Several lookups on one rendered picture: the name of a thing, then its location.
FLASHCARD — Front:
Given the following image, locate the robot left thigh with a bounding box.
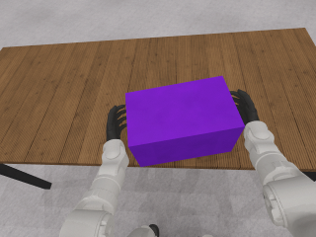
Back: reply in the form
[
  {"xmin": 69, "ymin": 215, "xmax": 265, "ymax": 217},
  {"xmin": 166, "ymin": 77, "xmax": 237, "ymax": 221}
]
[{"xmin": 127, "ymin": 227, "xmax": 157, "ymax": 237}]

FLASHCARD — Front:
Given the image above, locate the robot right upper arm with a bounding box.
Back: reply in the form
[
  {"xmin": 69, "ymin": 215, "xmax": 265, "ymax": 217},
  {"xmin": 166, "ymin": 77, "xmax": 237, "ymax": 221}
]
[{"xmin": 262, "ymin": 175, "xmax": 316, "ymax": 237}]

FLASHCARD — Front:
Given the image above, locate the robot left hand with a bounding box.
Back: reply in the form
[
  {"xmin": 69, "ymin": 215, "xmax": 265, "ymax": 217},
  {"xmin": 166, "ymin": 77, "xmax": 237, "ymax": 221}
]
[{"xmin": 106, "ymin": 105, "xmax": 127, "ymax": 141}]

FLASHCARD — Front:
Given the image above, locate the robot right hand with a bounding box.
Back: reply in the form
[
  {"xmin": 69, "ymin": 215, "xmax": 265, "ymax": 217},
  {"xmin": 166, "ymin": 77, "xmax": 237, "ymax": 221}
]
[{"xmin": 229, "ymin": 89, "xmax": 260, "ymax": 126}]

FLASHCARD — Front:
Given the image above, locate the left robot shin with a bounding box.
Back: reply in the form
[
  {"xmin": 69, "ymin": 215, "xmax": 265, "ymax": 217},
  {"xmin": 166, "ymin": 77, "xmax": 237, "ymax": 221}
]
[{"xmin": 141, "ymin": 225, "xmax": 154, "ymax": 233}]

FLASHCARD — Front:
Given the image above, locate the right robot forearm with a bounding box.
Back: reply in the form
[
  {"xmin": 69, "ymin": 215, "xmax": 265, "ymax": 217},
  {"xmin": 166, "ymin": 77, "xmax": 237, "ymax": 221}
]
[{"xmin": 243, "ymin": 120, "xmax": 316, "ymax": 187}]

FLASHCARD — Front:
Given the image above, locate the table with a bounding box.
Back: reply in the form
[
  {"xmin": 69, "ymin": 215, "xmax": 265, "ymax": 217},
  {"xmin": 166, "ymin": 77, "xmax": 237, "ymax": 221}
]
[{"xmin": 0, "ymin": 28, "xmax": 316, "ymax": 190}]

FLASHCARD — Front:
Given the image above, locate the left robot forearm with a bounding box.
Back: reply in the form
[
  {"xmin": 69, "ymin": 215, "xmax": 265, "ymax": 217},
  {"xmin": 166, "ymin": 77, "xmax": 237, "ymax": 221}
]
[{"xmin": 58, "ymin": 139, "xmax": 129, "ymax": 237}]

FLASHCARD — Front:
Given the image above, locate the carton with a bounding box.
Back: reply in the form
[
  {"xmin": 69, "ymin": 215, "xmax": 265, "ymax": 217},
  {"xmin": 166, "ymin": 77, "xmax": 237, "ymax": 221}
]
[{"xmin": 125, "ymin": 76, "xmax": 245, "ymax": 167}]

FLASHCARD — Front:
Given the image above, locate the robot left upper arm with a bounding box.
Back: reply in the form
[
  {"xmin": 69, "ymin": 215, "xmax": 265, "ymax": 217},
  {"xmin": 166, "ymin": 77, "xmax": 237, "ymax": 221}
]
[{"xmin": 60, "ymin": 209, "xmax": 115, "ymax": 237}]

